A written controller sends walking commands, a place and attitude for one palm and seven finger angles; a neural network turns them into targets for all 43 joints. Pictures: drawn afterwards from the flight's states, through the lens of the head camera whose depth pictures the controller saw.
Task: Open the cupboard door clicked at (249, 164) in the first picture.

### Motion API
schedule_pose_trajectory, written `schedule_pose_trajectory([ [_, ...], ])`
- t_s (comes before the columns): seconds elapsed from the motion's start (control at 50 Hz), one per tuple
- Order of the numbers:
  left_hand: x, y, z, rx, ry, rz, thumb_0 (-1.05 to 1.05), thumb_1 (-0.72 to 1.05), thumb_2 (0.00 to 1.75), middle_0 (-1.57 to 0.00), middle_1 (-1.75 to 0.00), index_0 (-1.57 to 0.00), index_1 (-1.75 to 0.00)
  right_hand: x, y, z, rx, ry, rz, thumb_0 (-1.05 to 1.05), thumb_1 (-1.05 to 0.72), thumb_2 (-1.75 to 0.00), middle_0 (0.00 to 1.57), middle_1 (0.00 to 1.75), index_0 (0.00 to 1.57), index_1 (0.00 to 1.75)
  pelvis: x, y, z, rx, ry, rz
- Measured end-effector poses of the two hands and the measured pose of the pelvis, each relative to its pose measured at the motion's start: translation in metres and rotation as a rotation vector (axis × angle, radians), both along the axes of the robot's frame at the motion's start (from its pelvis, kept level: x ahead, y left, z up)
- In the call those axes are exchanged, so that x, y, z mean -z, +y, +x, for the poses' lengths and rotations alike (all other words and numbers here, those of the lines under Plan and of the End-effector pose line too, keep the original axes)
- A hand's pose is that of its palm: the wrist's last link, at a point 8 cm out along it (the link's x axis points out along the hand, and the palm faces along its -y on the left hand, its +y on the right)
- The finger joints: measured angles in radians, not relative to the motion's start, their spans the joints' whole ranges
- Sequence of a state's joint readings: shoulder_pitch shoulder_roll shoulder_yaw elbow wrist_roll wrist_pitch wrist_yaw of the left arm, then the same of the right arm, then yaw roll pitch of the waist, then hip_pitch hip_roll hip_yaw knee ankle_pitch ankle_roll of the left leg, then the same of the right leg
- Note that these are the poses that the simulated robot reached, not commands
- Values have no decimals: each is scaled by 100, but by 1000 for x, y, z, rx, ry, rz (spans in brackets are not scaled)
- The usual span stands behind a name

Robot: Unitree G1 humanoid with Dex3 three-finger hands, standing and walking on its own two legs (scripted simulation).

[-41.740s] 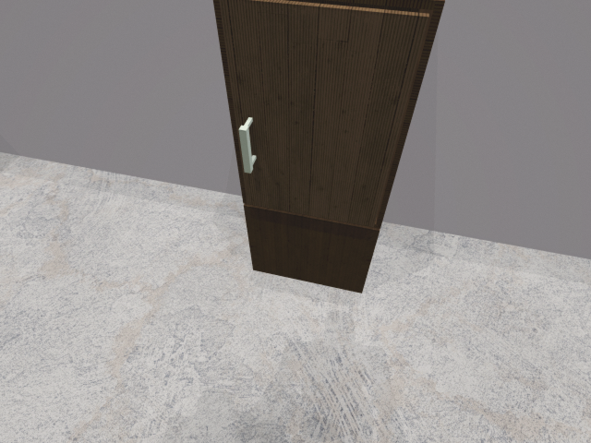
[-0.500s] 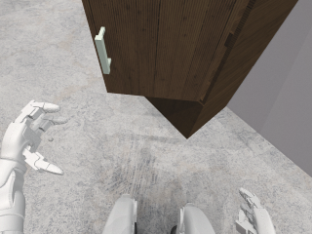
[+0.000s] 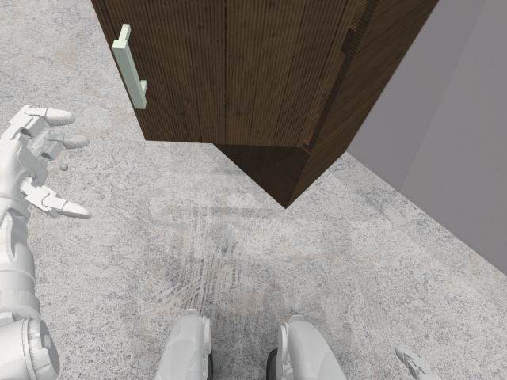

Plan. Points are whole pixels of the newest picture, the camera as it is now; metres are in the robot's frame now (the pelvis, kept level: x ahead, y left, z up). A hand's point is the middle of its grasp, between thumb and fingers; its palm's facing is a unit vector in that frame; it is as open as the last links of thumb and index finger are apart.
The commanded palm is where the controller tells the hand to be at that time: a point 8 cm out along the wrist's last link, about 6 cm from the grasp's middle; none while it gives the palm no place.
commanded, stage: move the hooked fingers beside the handle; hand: left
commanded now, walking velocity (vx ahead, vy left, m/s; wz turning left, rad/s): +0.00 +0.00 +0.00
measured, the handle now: (133, 69) +0.62 +0.23 +0.03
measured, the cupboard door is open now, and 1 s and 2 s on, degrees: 45 45 45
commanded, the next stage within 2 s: slide the fingers in behind the handle in 1.70 s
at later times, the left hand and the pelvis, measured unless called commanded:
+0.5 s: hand (77, 118) +0.50 +0.29 +0.05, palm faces +0.01 -1.00 -0.03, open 14.0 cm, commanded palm +0.50 +0.32 +0.04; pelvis -0.01 +0.01 -0.02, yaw -2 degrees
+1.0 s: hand (93, 79) +0.58 +0.28 +0.04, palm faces +0.01 -1.00 -0.04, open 14.0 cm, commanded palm +0.58 +0.30 +0.04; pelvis -0.01 +0.01 -0.04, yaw -4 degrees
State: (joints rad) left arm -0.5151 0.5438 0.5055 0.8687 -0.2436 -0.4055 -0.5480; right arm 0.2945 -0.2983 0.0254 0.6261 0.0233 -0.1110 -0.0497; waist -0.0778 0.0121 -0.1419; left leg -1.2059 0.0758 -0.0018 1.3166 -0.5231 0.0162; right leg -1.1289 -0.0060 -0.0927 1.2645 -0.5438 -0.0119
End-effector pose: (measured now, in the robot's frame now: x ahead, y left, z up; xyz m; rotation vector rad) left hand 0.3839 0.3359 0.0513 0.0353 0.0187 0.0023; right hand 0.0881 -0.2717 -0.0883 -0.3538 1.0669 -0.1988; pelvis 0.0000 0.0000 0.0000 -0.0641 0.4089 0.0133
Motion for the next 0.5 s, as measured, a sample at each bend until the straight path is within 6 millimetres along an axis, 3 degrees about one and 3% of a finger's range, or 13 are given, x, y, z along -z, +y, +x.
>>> schedule_pose_trajectory([
  [0.5,4,7,91,-12,13,-10,-2,-50,30,-30,-120,-31,-120,16,4,-61,89,219,-27,0,-90,-89,21,30,21,30,19,7,-7,18,88,-28],
])
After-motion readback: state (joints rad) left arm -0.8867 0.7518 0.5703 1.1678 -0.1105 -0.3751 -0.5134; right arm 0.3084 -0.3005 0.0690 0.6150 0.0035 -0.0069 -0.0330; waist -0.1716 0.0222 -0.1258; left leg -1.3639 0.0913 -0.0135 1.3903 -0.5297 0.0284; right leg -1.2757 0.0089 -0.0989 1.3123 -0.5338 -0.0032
